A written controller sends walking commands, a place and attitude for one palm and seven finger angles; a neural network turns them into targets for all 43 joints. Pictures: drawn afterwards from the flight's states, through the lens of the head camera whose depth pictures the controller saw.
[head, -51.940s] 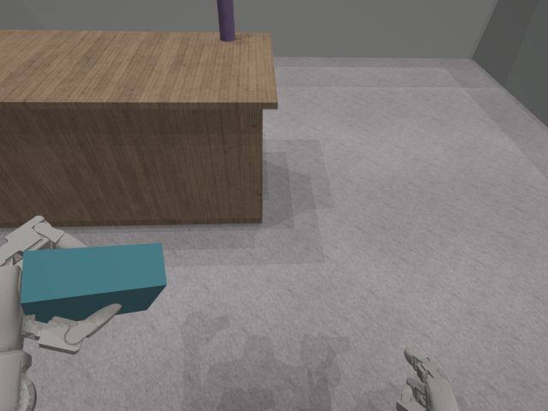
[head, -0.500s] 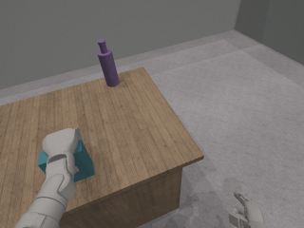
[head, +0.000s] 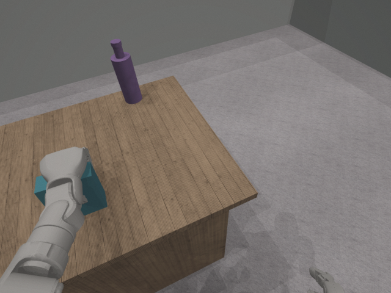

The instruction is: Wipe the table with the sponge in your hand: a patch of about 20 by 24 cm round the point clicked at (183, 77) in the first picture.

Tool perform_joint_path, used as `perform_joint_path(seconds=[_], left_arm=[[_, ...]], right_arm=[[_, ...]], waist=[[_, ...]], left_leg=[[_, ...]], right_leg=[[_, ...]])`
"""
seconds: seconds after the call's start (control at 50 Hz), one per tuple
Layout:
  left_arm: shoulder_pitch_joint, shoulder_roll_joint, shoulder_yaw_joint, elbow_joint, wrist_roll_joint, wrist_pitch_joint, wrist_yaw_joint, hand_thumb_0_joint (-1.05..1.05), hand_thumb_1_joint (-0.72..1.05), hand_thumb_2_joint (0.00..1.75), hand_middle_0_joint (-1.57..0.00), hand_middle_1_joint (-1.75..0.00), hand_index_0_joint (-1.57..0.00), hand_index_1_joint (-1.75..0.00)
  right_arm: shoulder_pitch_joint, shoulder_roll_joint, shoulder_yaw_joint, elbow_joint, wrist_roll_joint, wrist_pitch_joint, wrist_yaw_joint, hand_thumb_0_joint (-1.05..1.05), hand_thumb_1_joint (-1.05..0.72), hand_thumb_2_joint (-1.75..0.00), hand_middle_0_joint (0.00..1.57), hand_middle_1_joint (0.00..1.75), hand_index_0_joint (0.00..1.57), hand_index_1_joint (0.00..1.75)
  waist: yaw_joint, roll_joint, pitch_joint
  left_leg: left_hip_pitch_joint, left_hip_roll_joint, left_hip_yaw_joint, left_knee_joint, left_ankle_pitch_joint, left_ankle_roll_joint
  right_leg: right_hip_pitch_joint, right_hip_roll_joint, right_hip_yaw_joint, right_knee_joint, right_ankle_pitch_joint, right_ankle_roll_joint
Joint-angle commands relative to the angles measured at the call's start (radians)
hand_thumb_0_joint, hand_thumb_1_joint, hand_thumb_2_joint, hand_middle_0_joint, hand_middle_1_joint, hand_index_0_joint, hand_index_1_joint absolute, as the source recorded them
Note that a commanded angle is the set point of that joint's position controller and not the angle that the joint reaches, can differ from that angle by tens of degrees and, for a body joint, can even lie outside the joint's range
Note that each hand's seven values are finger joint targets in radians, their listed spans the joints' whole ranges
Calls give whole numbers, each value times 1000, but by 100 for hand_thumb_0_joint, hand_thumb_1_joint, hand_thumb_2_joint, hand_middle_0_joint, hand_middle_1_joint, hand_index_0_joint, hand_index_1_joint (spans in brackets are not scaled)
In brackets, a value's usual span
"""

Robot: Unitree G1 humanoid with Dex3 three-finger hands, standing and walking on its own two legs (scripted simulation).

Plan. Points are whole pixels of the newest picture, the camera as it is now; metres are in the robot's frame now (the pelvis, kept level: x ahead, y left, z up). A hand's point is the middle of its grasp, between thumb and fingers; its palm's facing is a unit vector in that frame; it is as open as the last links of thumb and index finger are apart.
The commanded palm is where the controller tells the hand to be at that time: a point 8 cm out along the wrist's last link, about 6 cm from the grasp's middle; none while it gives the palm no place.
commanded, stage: wipe forward along the first lane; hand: left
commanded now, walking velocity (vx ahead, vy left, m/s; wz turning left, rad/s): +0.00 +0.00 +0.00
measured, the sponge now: (78, 198) +0.32 +0.32 -0.02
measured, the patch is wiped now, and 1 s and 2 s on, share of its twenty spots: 0.15 0.35 0.55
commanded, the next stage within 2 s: slide across to the middle lane in 0.62 s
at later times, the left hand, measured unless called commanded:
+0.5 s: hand (69, 164) +0.39 +0.34 +0.04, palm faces -0.11 -0.01 -0.99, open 9.4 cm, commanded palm +0.37 +0.33 +0.07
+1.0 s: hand (74, 152) +0.42 +0.34 +0.04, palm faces -0.08 -0.01 -1.00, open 9.4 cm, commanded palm +0.41 +0.31 +0.09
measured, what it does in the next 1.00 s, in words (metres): stands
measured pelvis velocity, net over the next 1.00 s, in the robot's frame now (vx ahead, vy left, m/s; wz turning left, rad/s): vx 0.01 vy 0.04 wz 0.01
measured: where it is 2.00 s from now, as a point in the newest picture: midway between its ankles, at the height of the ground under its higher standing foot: outside the picture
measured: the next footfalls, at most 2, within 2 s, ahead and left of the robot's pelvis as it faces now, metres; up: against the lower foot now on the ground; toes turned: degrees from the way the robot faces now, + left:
none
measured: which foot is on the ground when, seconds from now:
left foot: down 0.00-1.00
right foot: down 0.00-1.00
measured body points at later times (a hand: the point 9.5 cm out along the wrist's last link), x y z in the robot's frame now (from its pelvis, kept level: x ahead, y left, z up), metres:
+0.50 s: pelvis +0.00 +0.02 +0.00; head +0.04 +0.01 +0.45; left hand +0.39 +0.34 +0.09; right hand +0.13 -0.24 -0.13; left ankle +0.01 +0.12 -0.73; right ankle +0.00 -0.07 -0.73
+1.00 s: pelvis +0.01 +0.04 +0.00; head +0.06 +0.03 +0.45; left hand +0.42 +0.33 +0.10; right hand +0.10 -0.22 -0.14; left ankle +0.01 +0.12 -0.73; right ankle +0.00 -0.07 -0.73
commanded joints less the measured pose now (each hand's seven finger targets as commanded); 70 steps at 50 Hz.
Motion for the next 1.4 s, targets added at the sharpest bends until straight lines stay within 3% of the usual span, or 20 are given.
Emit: perform_joint_path(seconds=[0.0, 0.04, 0.16, 0.3, 0.44, 0.5, 0.56, 0.62, 0.7, 0.76, 0.8, 0.88, 0.94, 0.98, 1.02, 1.14, 1.22, 1.28, 1.34, 1.38], left_arm=[[-255, 218, 51, -8, 24, -5, 37, 0, 10, 130, -120, -160, -120, -160], [-266, 241, 77, 5, 21, -10, 39, 0, 10, 130, -120, -160, -120, -160], [-319, 210, 31, 45, 42, -20, 40, 0, 10, 130, -120, -160, -120, -160], [-357, 225, 46, 115, 44, -32, 52, 0, 10, 130, -120, -160, -120, -160], [-461, 275, 64, 173, 64, -44, 59, 0, 10, 130, -120, -160, -120, -160], [-523, 240, 11, 196, 74, -45, 59, 0, 10, 130, -120, -160, -120, -160], [-514, 272, 46, 222, 70, -55, 59, 0, 10, 130, -120, -160, -120, -160], [-524, 243, 29, 239, 65, -63, 65, 0, 10, 130, -120, -160, -120, -160], [-533, 296, 68, 270, 63, -74, 74, 0, 10, 130, -120, -160, -120, -160], [-579, 212, 1, 223, 50, -80, 76, 0, 10, 130, -120, -160, -120, -160], [-623, 203, -13, 221, 50, -74, 80, 0, 10, 130, -120, -160, -120, -160], [-648, 163, -21, 148, 21, -79, 91, 0, 10, 130, -120, -160, -120, -160], [-676, 143, -18, 129, -9, -71, 97, 0, 10, 130, -120, -160, -120, -160], [-694, 110, -54, 159, -5, -46, 102, 0, 10, 130, -120, -160, -120, -160], [-702, 103, -66, 172, 14, -18, 105, 0, 10, 130, -120, -160, -120, -160], [-728, 118, -36, 181, 13, 22, 107, 0, 10, 130, -120, -160, -120, -160], [-758, 115, -58, 217, 24, 47, 103, 0, 10, 130, -120, -160, -120, -160], [-763, 99, -61, 191, 22, 45, 101, 0, 10, 130, -120, -160, -120, -160], [-815, 19, -115, 175, 18, 45, 93, 0, 10, 130, -120, -160, -120, -160], [-813, 60, -88, 196, 14, 51, 96, 0, 10, 130, -120, -160, -120, -160]], right_arm=[[-89, -128, -36, -131, -3, -39, 0, 0, -90, -90, 20, 30, 20, 30], [-91, -128, -37, -132, -2, -38, 0, 0, -90, -90, 20, 30, 20, 30], [-58, -128, -41, -125, -4, -26, 6, 0, -90, -90, 20, 30, 20, 30], [-31, -132, -44, -115, -5, -16, 11, 0, -90, -90, 20, 30, 20, 30], [-7, -136, -43, -103, -7, -9, 14, 0, -90, -90, 20, 30, 20, 30], [15, -135, -43, -98, -8, -6, 17, 0, -90, -90, 20, 30, 20, 30], [36, -141, -48, -90, -12, -2, 20, 0, -90, -90, 20, 30, 20, 30], [50, -138, -50, -87, -14, 1, 24, 0, -90, -90, 20, 30, 20, 30], [71, -146, -52, -77, -17, 4, 25, 0, -90, -90, 20, 30, 20, 30], [64, -134, -56, -81, -14, -3, 29, 0, -90, -90, 20, 30, 20, 30], [66, -132, -55, -73, -12, -3, 31, 0, -90, -90, 20, 30, 20, 30], [58, -119, -64, -63, -13, -11, 33, 0, -90, -90, 20, 30, 20, 30], [40, -115, -60, -56, -10, -15, 33, 0, -90, -90, 20, 30, 20, 30], [36, -115, -57, -46, -11, -13, 35, 0, -90, -90, 20, 30, 20, 30], [23, -115, -53, -45, -12, -11, 39, 0, -90, -90, 20, 30, 20, 30], [0, -112, -46, -46, -17, -5, 42, 0, -90, -90, 20, 30, 20, 30], [7, -113, -40, -48, -20, 4, 42, 0, -90, -90, 20, 30, 20, 30], [8, -109, -43, -50, -24, 3, 43, 0, -90, -90, 20, 30, 20, 30], [1, -97, -43, -52, -23, 5, 44, 0, -90, -90, 20, 30, 20, 30], [13, -106, -45, -42, -26, 10, 42, 0, -90, -90, 20, 30, 20, 30]], waist=[[-22, -155, -141], [-14, -158, -160], [-28, -115, -203], [-38, -157, -196], [-44, -103, -216], [-66, -73, -206], [-56, -80, -250], [-64, -96, -254], [-63, -124, -267], [-75, -69, -262], [-88, -61, -251], [-74, -3, -313], [-77, -41, -313], [-90, -57, -276], [-82, -44, -262], [-67, -44, -297], [-81, -80, -287], [-79, -59, -336], [-95, -43, -327], [-97, -65, -336]], left_leg=[[-7, -19, -4, -37, 58, 47], [-12, -19, -8, -39, 67, 47], [19, -15, -8, -23, 111, 46], [6, -8, -16, -21, 114, 45], [14, 0, -30, -22, 131, 41], [30, 4, -32, -16, 122, 40], [42, 7, -41, -6, 155, 38], [37, 11, -36, 1, 171, 36], [7, 10, -36, 7, 173, 38], [59, 18, -46, 0, 186, 35], [72, 23, -52, -7, 161, 34], [164, 31, -65, -12, 234, 21], [174, 37, -77, -25, 254, 15], [172, 37, -74, -33, 222, 18], [160, 32, -70, -42, 217, 15], [174, 33, -67, -42, 286, 6], [151, 26, -53, -41, 264, 16], [181, 26, -48, -27, 319, 15], [196, 29, -54, -20, 346, 10], [194, 28, -48, -16, 335, 15]], right_leg=[[120, -66, 97, -102, 180, 30], [131, -65, 102, -99, 188, 28], [113, -63, 77, -81, 228, 23], [85, -59, 59, -79, 218, 25], [48, -54, 46, -67, 184, 15], [2, -50, 37, -69, 153, 15], [15, -46, 33, -58, 173, 11], [5, -44, 32, -55, 201, 14], [23, -43, 35, -50, 218, 16], [-12, -39, 25, -55, 189, 14], [-38, -37, 24, -64, 147, 15], [-27, -33, 18, -64, 168, 8], [-11, -32, 13, -67, 183, 8], [-26, -31, 8, -76, 163, 13], [-22, -34, 8, -77, 160, 10], [22, -36, 11, -71, 220, 5], [45, -41, 15, -79, 242, 13], [64, -42, 17, -70, 299, 14], [35, -40, 11, -66, 304, 11], [53, -42, 18, -71, 318, 15]])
